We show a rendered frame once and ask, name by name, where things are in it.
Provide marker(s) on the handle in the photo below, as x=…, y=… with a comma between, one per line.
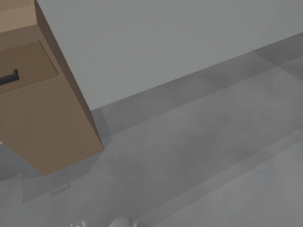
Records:
x=10, y=78

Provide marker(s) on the cabinet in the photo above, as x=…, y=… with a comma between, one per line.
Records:
x=49, y=123

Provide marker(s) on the drawer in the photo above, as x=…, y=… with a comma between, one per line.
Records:
x=32, y=62

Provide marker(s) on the robot left thigh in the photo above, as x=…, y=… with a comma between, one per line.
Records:
x=123, y=222

